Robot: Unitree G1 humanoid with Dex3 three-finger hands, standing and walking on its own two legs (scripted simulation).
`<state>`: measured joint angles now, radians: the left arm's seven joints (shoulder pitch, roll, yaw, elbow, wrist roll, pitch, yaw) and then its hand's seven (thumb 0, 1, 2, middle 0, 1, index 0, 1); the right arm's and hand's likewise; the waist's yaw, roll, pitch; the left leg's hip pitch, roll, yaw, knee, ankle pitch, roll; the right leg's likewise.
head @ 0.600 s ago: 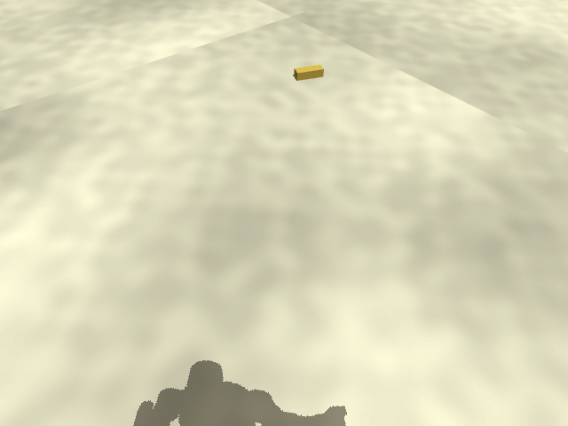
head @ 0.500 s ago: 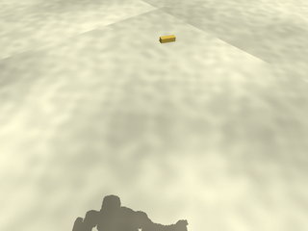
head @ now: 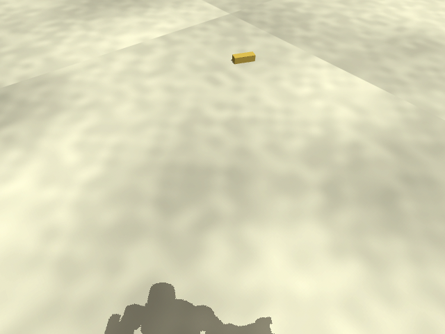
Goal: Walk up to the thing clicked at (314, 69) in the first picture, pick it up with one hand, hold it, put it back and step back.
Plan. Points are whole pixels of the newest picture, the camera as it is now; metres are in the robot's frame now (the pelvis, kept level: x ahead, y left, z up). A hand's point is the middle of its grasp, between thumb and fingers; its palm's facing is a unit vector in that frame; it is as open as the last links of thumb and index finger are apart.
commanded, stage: stand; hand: left
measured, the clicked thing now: (243, 57) +2.34 -0.17 -0.75
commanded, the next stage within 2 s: walk up in 0.52 s
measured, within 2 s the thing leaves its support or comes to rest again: neither
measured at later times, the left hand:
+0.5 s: hand out of the picture +0.08 +0.25 -0.16, palm faces -0.02 -0.94 -0.34, open 7.4 cm
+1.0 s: hand (66, 297) +0.21 +0.34 -0.16, palm faces +0.11 -0.95 -0.29, open 7.4 cm
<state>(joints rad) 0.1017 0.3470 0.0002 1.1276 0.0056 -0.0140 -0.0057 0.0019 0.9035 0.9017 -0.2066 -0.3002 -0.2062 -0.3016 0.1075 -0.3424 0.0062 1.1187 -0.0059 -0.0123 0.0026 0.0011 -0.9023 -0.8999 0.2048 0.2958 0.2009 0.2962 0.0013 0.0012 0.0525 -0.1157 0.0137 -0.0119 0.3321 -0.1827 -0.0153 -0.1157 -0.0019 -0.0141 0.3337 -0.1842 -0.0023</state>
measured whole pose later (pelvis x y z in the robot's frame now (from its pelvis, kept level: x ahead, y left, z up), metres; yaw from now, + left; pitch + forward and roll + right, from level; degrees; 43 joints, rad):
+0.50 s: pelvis +0.01 +0.00 +0.00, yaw +0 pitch -2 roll +0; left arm 0.11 0.35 0.00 1.13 0.01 -0.01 0.00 0.00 0.90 0.90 -0.21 -0.30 -0.21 -0.30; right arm 0.11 -0.34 0.00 1.13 -0.01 -0.01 0.00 0.00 -0.90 -0.90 0.20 0.30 0.20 0.30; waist 0.00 0.00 0.05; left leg -0.11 0.01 -0.01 0.32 -0.19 -0.02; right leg -0.11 0.00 -0.02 0.32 -0.19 0.00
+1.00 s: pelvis +0.15 +0.04 -0.01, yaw +8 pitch -2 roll +1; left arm 0.14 0.50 0.10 0.99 0.03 0.02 -0.14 0.01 0.91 0.90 -0.20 -0.30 -0.20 -0.30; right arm 0.37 -0.43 -0.08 0.97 -0.01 -0.12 0.02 0.00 -0.90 -0.90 0.21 0.30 0.20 0.30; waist -0.01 -0.12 0.02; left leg -0.06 0.00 0.08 0.42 -0.32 0.02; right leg -0.53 -0.11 0.03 1.00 -0.27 0.01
